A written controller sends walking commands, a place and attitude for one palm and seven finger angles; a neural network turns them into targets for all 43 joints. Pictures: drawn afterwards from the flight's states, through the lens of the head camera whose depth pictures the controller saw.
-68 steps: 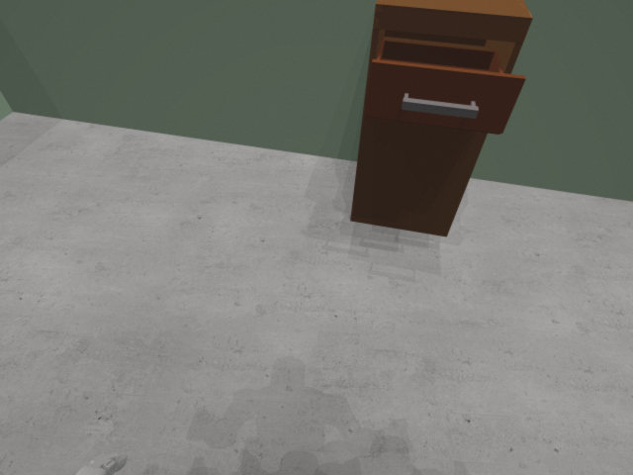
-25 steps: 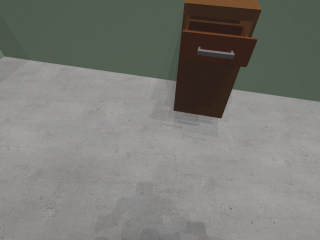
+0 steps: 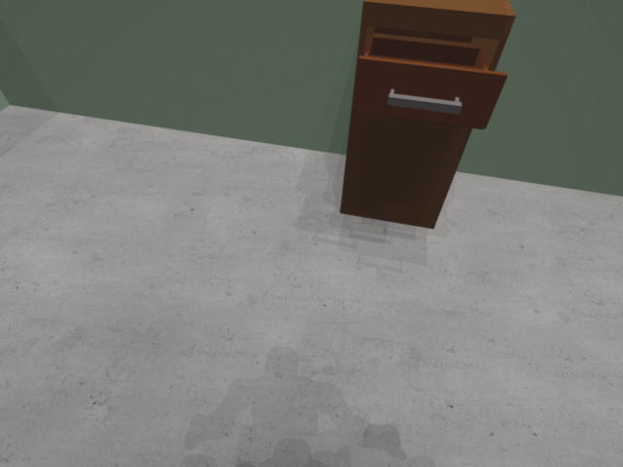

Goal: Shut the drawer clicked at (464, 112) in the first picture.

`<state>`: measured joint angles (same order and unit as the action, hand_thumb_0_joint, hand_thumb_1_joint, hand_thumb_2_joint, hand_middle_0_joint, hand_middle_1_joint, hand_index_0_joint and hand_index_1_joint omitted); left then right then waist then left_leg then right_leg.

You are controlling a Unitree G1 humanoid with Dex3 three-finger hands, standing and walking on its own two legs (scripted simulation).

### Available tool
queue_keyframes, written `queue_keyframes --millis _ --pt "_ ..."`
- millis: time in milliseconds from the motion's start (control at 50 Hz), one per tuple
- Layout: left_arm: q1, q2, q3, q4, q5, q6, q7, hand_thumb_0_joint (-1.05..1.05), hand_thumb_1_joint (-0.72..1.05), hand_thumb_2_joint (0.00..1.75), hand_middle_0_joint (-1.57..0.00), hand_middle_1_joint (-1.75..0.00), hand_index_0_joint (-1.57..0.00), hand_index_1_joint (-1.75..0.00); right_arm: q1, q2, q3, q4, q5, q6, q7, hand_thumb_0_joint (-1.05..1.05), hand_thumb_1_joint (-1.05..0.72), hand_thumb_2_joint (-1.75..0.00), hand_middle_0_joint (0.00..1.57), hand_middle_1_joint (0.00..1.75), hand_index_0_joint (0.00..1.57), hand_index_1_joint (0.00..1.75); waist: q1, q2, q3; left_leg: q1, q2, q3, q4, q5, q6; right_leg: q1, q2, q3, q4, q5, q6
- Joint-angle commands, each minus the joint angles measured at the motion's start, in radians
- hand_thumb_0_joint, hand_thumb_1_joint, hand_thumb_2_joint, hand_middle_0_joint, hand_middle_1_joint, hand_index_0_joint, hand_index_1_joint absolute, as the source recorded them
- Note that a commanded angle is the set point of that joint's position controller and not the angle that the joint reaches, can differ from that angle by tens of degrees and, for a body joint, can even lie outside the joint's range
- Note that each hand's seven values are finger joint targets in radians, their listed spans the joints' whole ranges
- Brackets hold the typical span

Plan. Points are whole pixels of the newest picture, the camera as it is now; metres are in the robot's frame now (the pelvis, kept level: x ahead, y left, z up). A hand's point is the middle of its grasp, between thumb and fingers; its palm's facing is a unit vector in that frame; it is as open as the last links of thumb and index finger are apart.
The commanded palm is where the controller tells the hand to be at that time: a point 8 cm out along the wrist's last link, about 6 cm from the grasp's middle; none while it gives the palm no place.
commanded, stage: look at it before walking up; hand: left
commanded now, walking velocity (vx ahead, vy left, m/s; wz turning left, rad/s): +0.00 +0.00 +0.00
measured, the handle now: (424, 99) +1.03 -0.25 -0.03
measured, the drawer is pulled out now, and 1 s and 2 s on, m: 0.23 0.23 0.23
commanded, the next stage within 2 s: walk to a spot facing it in 0.08 s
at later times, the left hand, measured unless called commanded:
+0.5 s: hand out of the picture +0.06 +0.21 -0.18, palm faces -0.12 -0.95 -0.29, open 7.4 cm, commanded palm none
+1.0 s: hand out of the picture +0.07 +0.15 -0.16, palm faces -0.26 -0.94 -0.24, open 7.4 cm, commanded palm none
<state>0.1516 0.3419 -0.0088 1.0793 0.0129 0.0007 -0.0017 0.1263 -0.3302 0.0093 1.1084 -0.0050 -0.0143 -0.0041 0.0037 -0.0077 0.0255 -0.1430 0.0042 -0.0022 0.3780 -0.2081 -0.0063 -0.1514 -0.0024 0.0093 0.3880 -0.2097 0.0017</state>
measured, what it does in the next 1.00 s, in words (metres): lifts its left foot, turning right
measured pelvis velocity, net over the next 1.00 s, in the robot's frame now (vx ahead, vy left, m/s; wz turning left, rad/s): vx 0.02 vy -0.04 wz -0.39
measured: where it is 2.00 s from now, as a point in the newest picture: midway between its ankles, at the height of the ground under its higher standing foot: (376, 434)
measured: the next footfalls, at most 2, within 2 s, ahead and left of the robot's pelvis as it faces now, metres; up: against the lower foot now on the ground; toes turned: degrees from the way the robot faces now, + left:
left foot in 1.18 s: +0.19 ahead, +0.06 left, +0.00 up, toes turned -29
right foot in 1.74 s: +0.28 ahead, -0.26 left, +0.00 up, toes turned -59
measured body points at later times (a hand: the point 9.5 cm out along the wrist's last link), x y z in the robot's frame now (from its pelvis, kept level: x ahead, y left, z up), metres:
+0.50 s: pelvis -0.01 -0.01 -0.02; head +0.01 -0.02 +0.43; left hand +0.07 +0.26 -0.16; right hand +0.05 -0.28 -0.16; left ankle +0.00 +0.12 -0.75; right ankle -0.01 -0.11 -0.74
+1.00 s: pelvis +0.02 -0.04 +0.00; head +0.03 -0.06 +0.45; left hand +0.09 +0.20 -0.14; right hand +0.02 -0.32 -0.14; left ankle +0.08 +0.12 -0.68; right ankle -0.01 -0.11 -0.75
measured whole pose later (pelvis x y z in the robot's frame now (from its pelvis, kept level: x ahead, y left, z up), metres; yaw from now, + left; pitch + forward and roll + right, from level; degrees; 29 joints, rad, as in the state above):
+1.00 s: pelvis +0.02 -0.04 +0.00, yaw -22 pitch +2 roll +1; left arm 0.39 0.19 0.05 0.96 0.03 -0.02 -0.01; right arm 0.16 -0.25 -0.06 0.94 -0.02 0.01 0.00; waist 0.06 0.01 -0.01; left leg -0.49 0.07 -0.02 0.93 -0.29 -0.07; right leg -0.20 0.12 0.15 0.36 -0.18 -0.09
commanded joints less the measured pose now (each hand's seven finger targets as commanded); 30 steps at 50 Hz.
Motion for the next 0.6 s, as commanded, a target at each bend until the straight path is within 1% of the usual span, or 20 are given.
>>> queue_keyframes --millis 0,80,160,200,220,240,260,280,340,380,400,420,440,460,480,500,520,540,560,580 --pt "-0.035 0.197 0.04 -0.056 -0.003 -0.028 0.013 0.0 0.9 0.9 -0.2 -0.3 -0.2 -0.3 -0.045 -0.208 -0.045 -0.061 -0.002 -0.022 -0.009 0.0 -0.9 -0.9 0.2 0.3 0.2 0.3 -0.003 0.008 -0.058 0.018 0.116 -0.095 -0.068 0.139 0.03 0.005 -0.116 0.101 -0.061 0.137 -0.032" --pt "-0.033 0.198 0.04 -0.056 -0.002 -0.029 0.013 0.0 0.9 0.9 -0.2 -0.3 -0.2 -0.3 -0.048 -0.206 -0.044 -0.058 -0.002 -0.021 -0.009 0.0 -0.9 -0.9 0.2 0.3 0.2 0.3 -0.001 0.011 -0.054 0.019 0.115 -0.093 -0.067 0.14 0.029 0.008 -0.119 0.103 -0.067 0.144 -0.033" --pt "-0.035 0.199 0.042 -0.054 -0.002 -0.03 0.014 0.0 0.9 0.9 -0.2 -0.3 -0.2 -0.3 -0.048 -0.207 -0.045 -0.058 -0.002 -0.021 -0.01 0.0 -0.9 -0.9 0.2 0.3 0.2 0.3 -0.004 0.0 -0.061 0.026 0.116 -0.091 -0.067 0.156 0.028 0.014 -0.119 0.104 -0.065 0.167 -0.034" --pt "-0.038 0.203 0.047 -0.064 -0.002 -0.026 0.012 0.0 0.9 0.9 -0.2 -0.3 -0.2 -0.3 -0.043 -0.213 -0.05 -0.062 -0.003 -0.022 -0.014 0.0 -0.9 -0.9 0.2 0.3 0.2 0.3 -0.005 0.01 -0.063 0.048 0.124 -0.072 -0.049 0.172 0.026 -0.001 -0.111 0.117 -0.052 0.206 -0.038" --pt "-0.025 0.177 0.046 -0.066 -0.002 -0.017 0.013 0.0 0.9 0.9 -0.2 -0.3 -0.2 -0.3 -0.026 -0.181 -0.048 -0.064 -0.004 -0.018 -0.016 0.0 -0.9 -0.9 0.2 0.3 0.2 0.3 -0.006 0.004 -0.058 0.046 0.126 -0.057 -0.026 0.178 0.022 -0.016 -0.11 0.124 -0.033 0.234 -0.039" --pt "-0.002 0.135 0.041 -0.065 -0.002 -0.006 0.015 0.0 0.9 0.9 -0.2 -0.3 -0.2 -0.3 -0.002 -0.135 -0.042 -0.063 -0.005 -0.011 -0.018 0.0 -0.9 -0.9 0.2 0.3 0.2 0.3 -0.008 0.008 -0.058 0.043 0.128 -0.037 -0.008 0.178 0.015 -0.029 -0.111 0.128 -0.013 0.256 -0.034" --pt "0.018 0.102 0.036 -0.066 -0.002 0.007 0.016 0.0 0.9 0.9 -0.2 -0.3 -0.2 -0.3 0.02 -0.099 -0.036 -0.066 -0.005 -0.002 -0.02 0.0 -0.9 -0.9 0.2 0.3 0.2 0.3 -0.01 0.0 -0.05 0.041 0.13 -0.022 0.006 0.173 0.008 -0.051 -0.106 0.132 0.008 0.264 -0.029" --pt "0.029 0.099 0.038 -0.076 -0.001 0.014 0.016 0.0 0.9 0.9 -0.2 -0.3 -0.2 -0.3 0.031 -0.1 -0.041 -0.075 -0.005 0.004 -0.024 0.0 -0.9 -0.9 0.2 0.3 0.2 0.3 -0.011 0.007 -0.044 0.041 0.135 -0.014 0.018 0.174 0.008 -0.072 -0.099 0.135 0.03 0.274 -0.028" --pt "0.043 0.1 0.052 -0.114 0.003 0.028 0.011 0.0 0.9 0.9 -0.2 -0.3 -0.2 -0.3 0.039 -0.12 -0.061 -0.116 -0.006 0.015 -0.029 0.0 -0.9 -0.9 0.2 0.3 0.2 0.3 -0.01 0.032 -0.039 0.035 0.17 -0.016 0.034 0.147 0.023 -0.138 -0.065 0.131 0.111 0.25 -0.027" --pt "0.048 0.085 0.059 -0.138 0.005 0.034 0.005 0.0 0.9 0.9 -0.2 -0.3 -0.2 -0.3 0.034 -0.131 -0.075 -0.141 -0.009 0.018 -0.032 0.0 -0.9 -0.9 0.2 0.3 0.2 0.3 -0.008 0.081 -0.032 0.025 0.214 -0.037 0.02 0.136 0.048 -0.186 -0.03 0.104 0.198 0.194 -0.016" --pt "0.055 0.074 0.062 -0.148 0.005 0.037 0.001 0.0 0.9 0.9 -0.2 -0.3 -0.2 -0.3 0.029 -0.138 -0.081 -0.153 -0.008 0.018 -0.032 0.0 -0.9 -0.9 0.2 0.3 0.2 0.3 -0.005 0.115 -0.032 0.017 0.251 -0.054 0.008 0.151 0.071 -0.205 -0.011 0.081 0.268 0.119 -0.009" --pt "0.061 0.062 0.063 -0.159 0.006 0.041 -0.001 0.0 0.9 0.9 -0.2 -0.3 -0.2 -0.3 0.027 -0.139 -0.087 -0.163 -0.008 0.016 -0.03 0.0 -0.9 -0.9 0.2 0.3 0.2 0.3 -0.001 0.165 -0.023 0.003 0.298 -0.074 -0.014 0.191 0.105 -0.228 0.006 0.046 0.359 -0.057 -0.001" --pt "0.068 0.045 0.068 -0.17 0.006 0.046 -0.003 0.0 0.9 0.9 -0.2 -0.3 -0.2 -0.3 0.019 -0.138 -0.091 -0.174 -0.009 0.015 -0.029 0.0 -0.9 -0.9 0.2 0.3 0.2 0.3 0.004 0.201 -0.014 -0.013 0.342 -0.084 -0.031 0.235 0.143 -0.243 0.007 0.01 0.445 -0.218 0.01" --pt "0.079 0.034 0.072 -0.178 0.006 0.049 -0.005 0.0 0.9 0.9 -0.2 -0.3 -0.2 -0.3 0.003 -0.133 -0.094 -0.186 -0.011 0.013 -0.028 0.0 -0.9 -0.9 0.2 0.3 0.2 0.3 0.011 0.211 -0.02 -0.028 0.363 -0.075 -0.026 0.269 0.164 -0.238 -0.009 0.007 0.488 -0.276 0.012" --pt "0.098 0.031 0.077 -0.184 0.004 0.049 -0.008 0.0 0.9 0.9 -0.2 -0.3 -0.2 -0.3 -0.015 -0.129 -0.097 -0.201 -0.012 0.013 -0.029 0.0 -0.9 -0.9 0.2 0.3 0.2 0.3 0.024 0.204 -0.013 -0.06 0.372 -0.051 0.004 0.28 0.161 -0.205 -0.036 0.017 0.467 -0.284 0.006" --pt "0.138 0.023 0.081 -0.18 0.006 0.045 -0.012 0.0 0.9 0.9 -0.2 -0.3 -0.2 -0.3 -0.038 -0.127 -0.099 -0.209 -0.015 0.015 -0.029 0.0 -0.9 -0.9 0.2 0.3 0.2 0.3 0.049 0.176 -0.024 -0.086 0.349 -0.005 0.07 0.269 0.131 -0.142 -0.041 0.007 0.385 -0.229 0.002" --pt "0.191 0.026 0.087 -0.168 0.011 0.04 -0.014 0.0 0.9 0.9 -0.2 -0.3 -0.2 -0.3 -0.053 -0.122 -0.103 -0.215 -0.014 0.019 -0.027 0.0 -0.9 -0.9 0.2 0.3 0.2 0.3 0.075 0.116 -0.037 -0.117 0.306 0.051 0.178 0.22 0.085 -0.075 -0.034 -0.014 0.262 -0.101 0.001" --pt "0.244 0.075 0.099 -0.16 0.017 0.026 -0.009 0.0 0.9 0.9 -0.2 -0.3 -0.2 -0.3 -0.048 -0.09 -0.1 -0.225 -0.008 0.029 -0.025 0.0 -0.9 -0.9 0.2 0.3 0.2 0.3 0.099 -0.07 -0.041 -0.202 0.193 0.133 0.414 0.027 0.003 -0.013 -0.099 0.114 0.059 0.109 -0.017" --pt "0.255 0.181 0.118 -0.167 0.025 0.01 0.009 0.0 0.9 0.9 -0.2 -0.3 -0.2 -0.3 -0.023 0.002 -0.081 -0.262 -0.005 0.032 -0.02 0.0 -0.9 -0.9 0.2 0.3 0.2 0.3 0.079 -0.389 -0.016 -0.453 0.022 0.136 0.684 -0.392 -0.059 0.029 -0.339 0.542 -0.083 0.385 -0.103" --pt "0.265 0.167 0.115 -0.174 0.008 0.016 0.02 0.0 0.9 0.9 -0.2 -0.3 -0.2 -0.3 -0.037 -0.026 -0.084 -0.267 -0.002 0.038 -0.025 0.0 -0.9 -0.9 0.2 0.3 0.2 0.3 0.083 -0.266 -0.047 -0.413 0.039 -0.017 0.75 -0.389 -0.041 -0.005 -0.362 0.534 -0.107 0.372 -0.168"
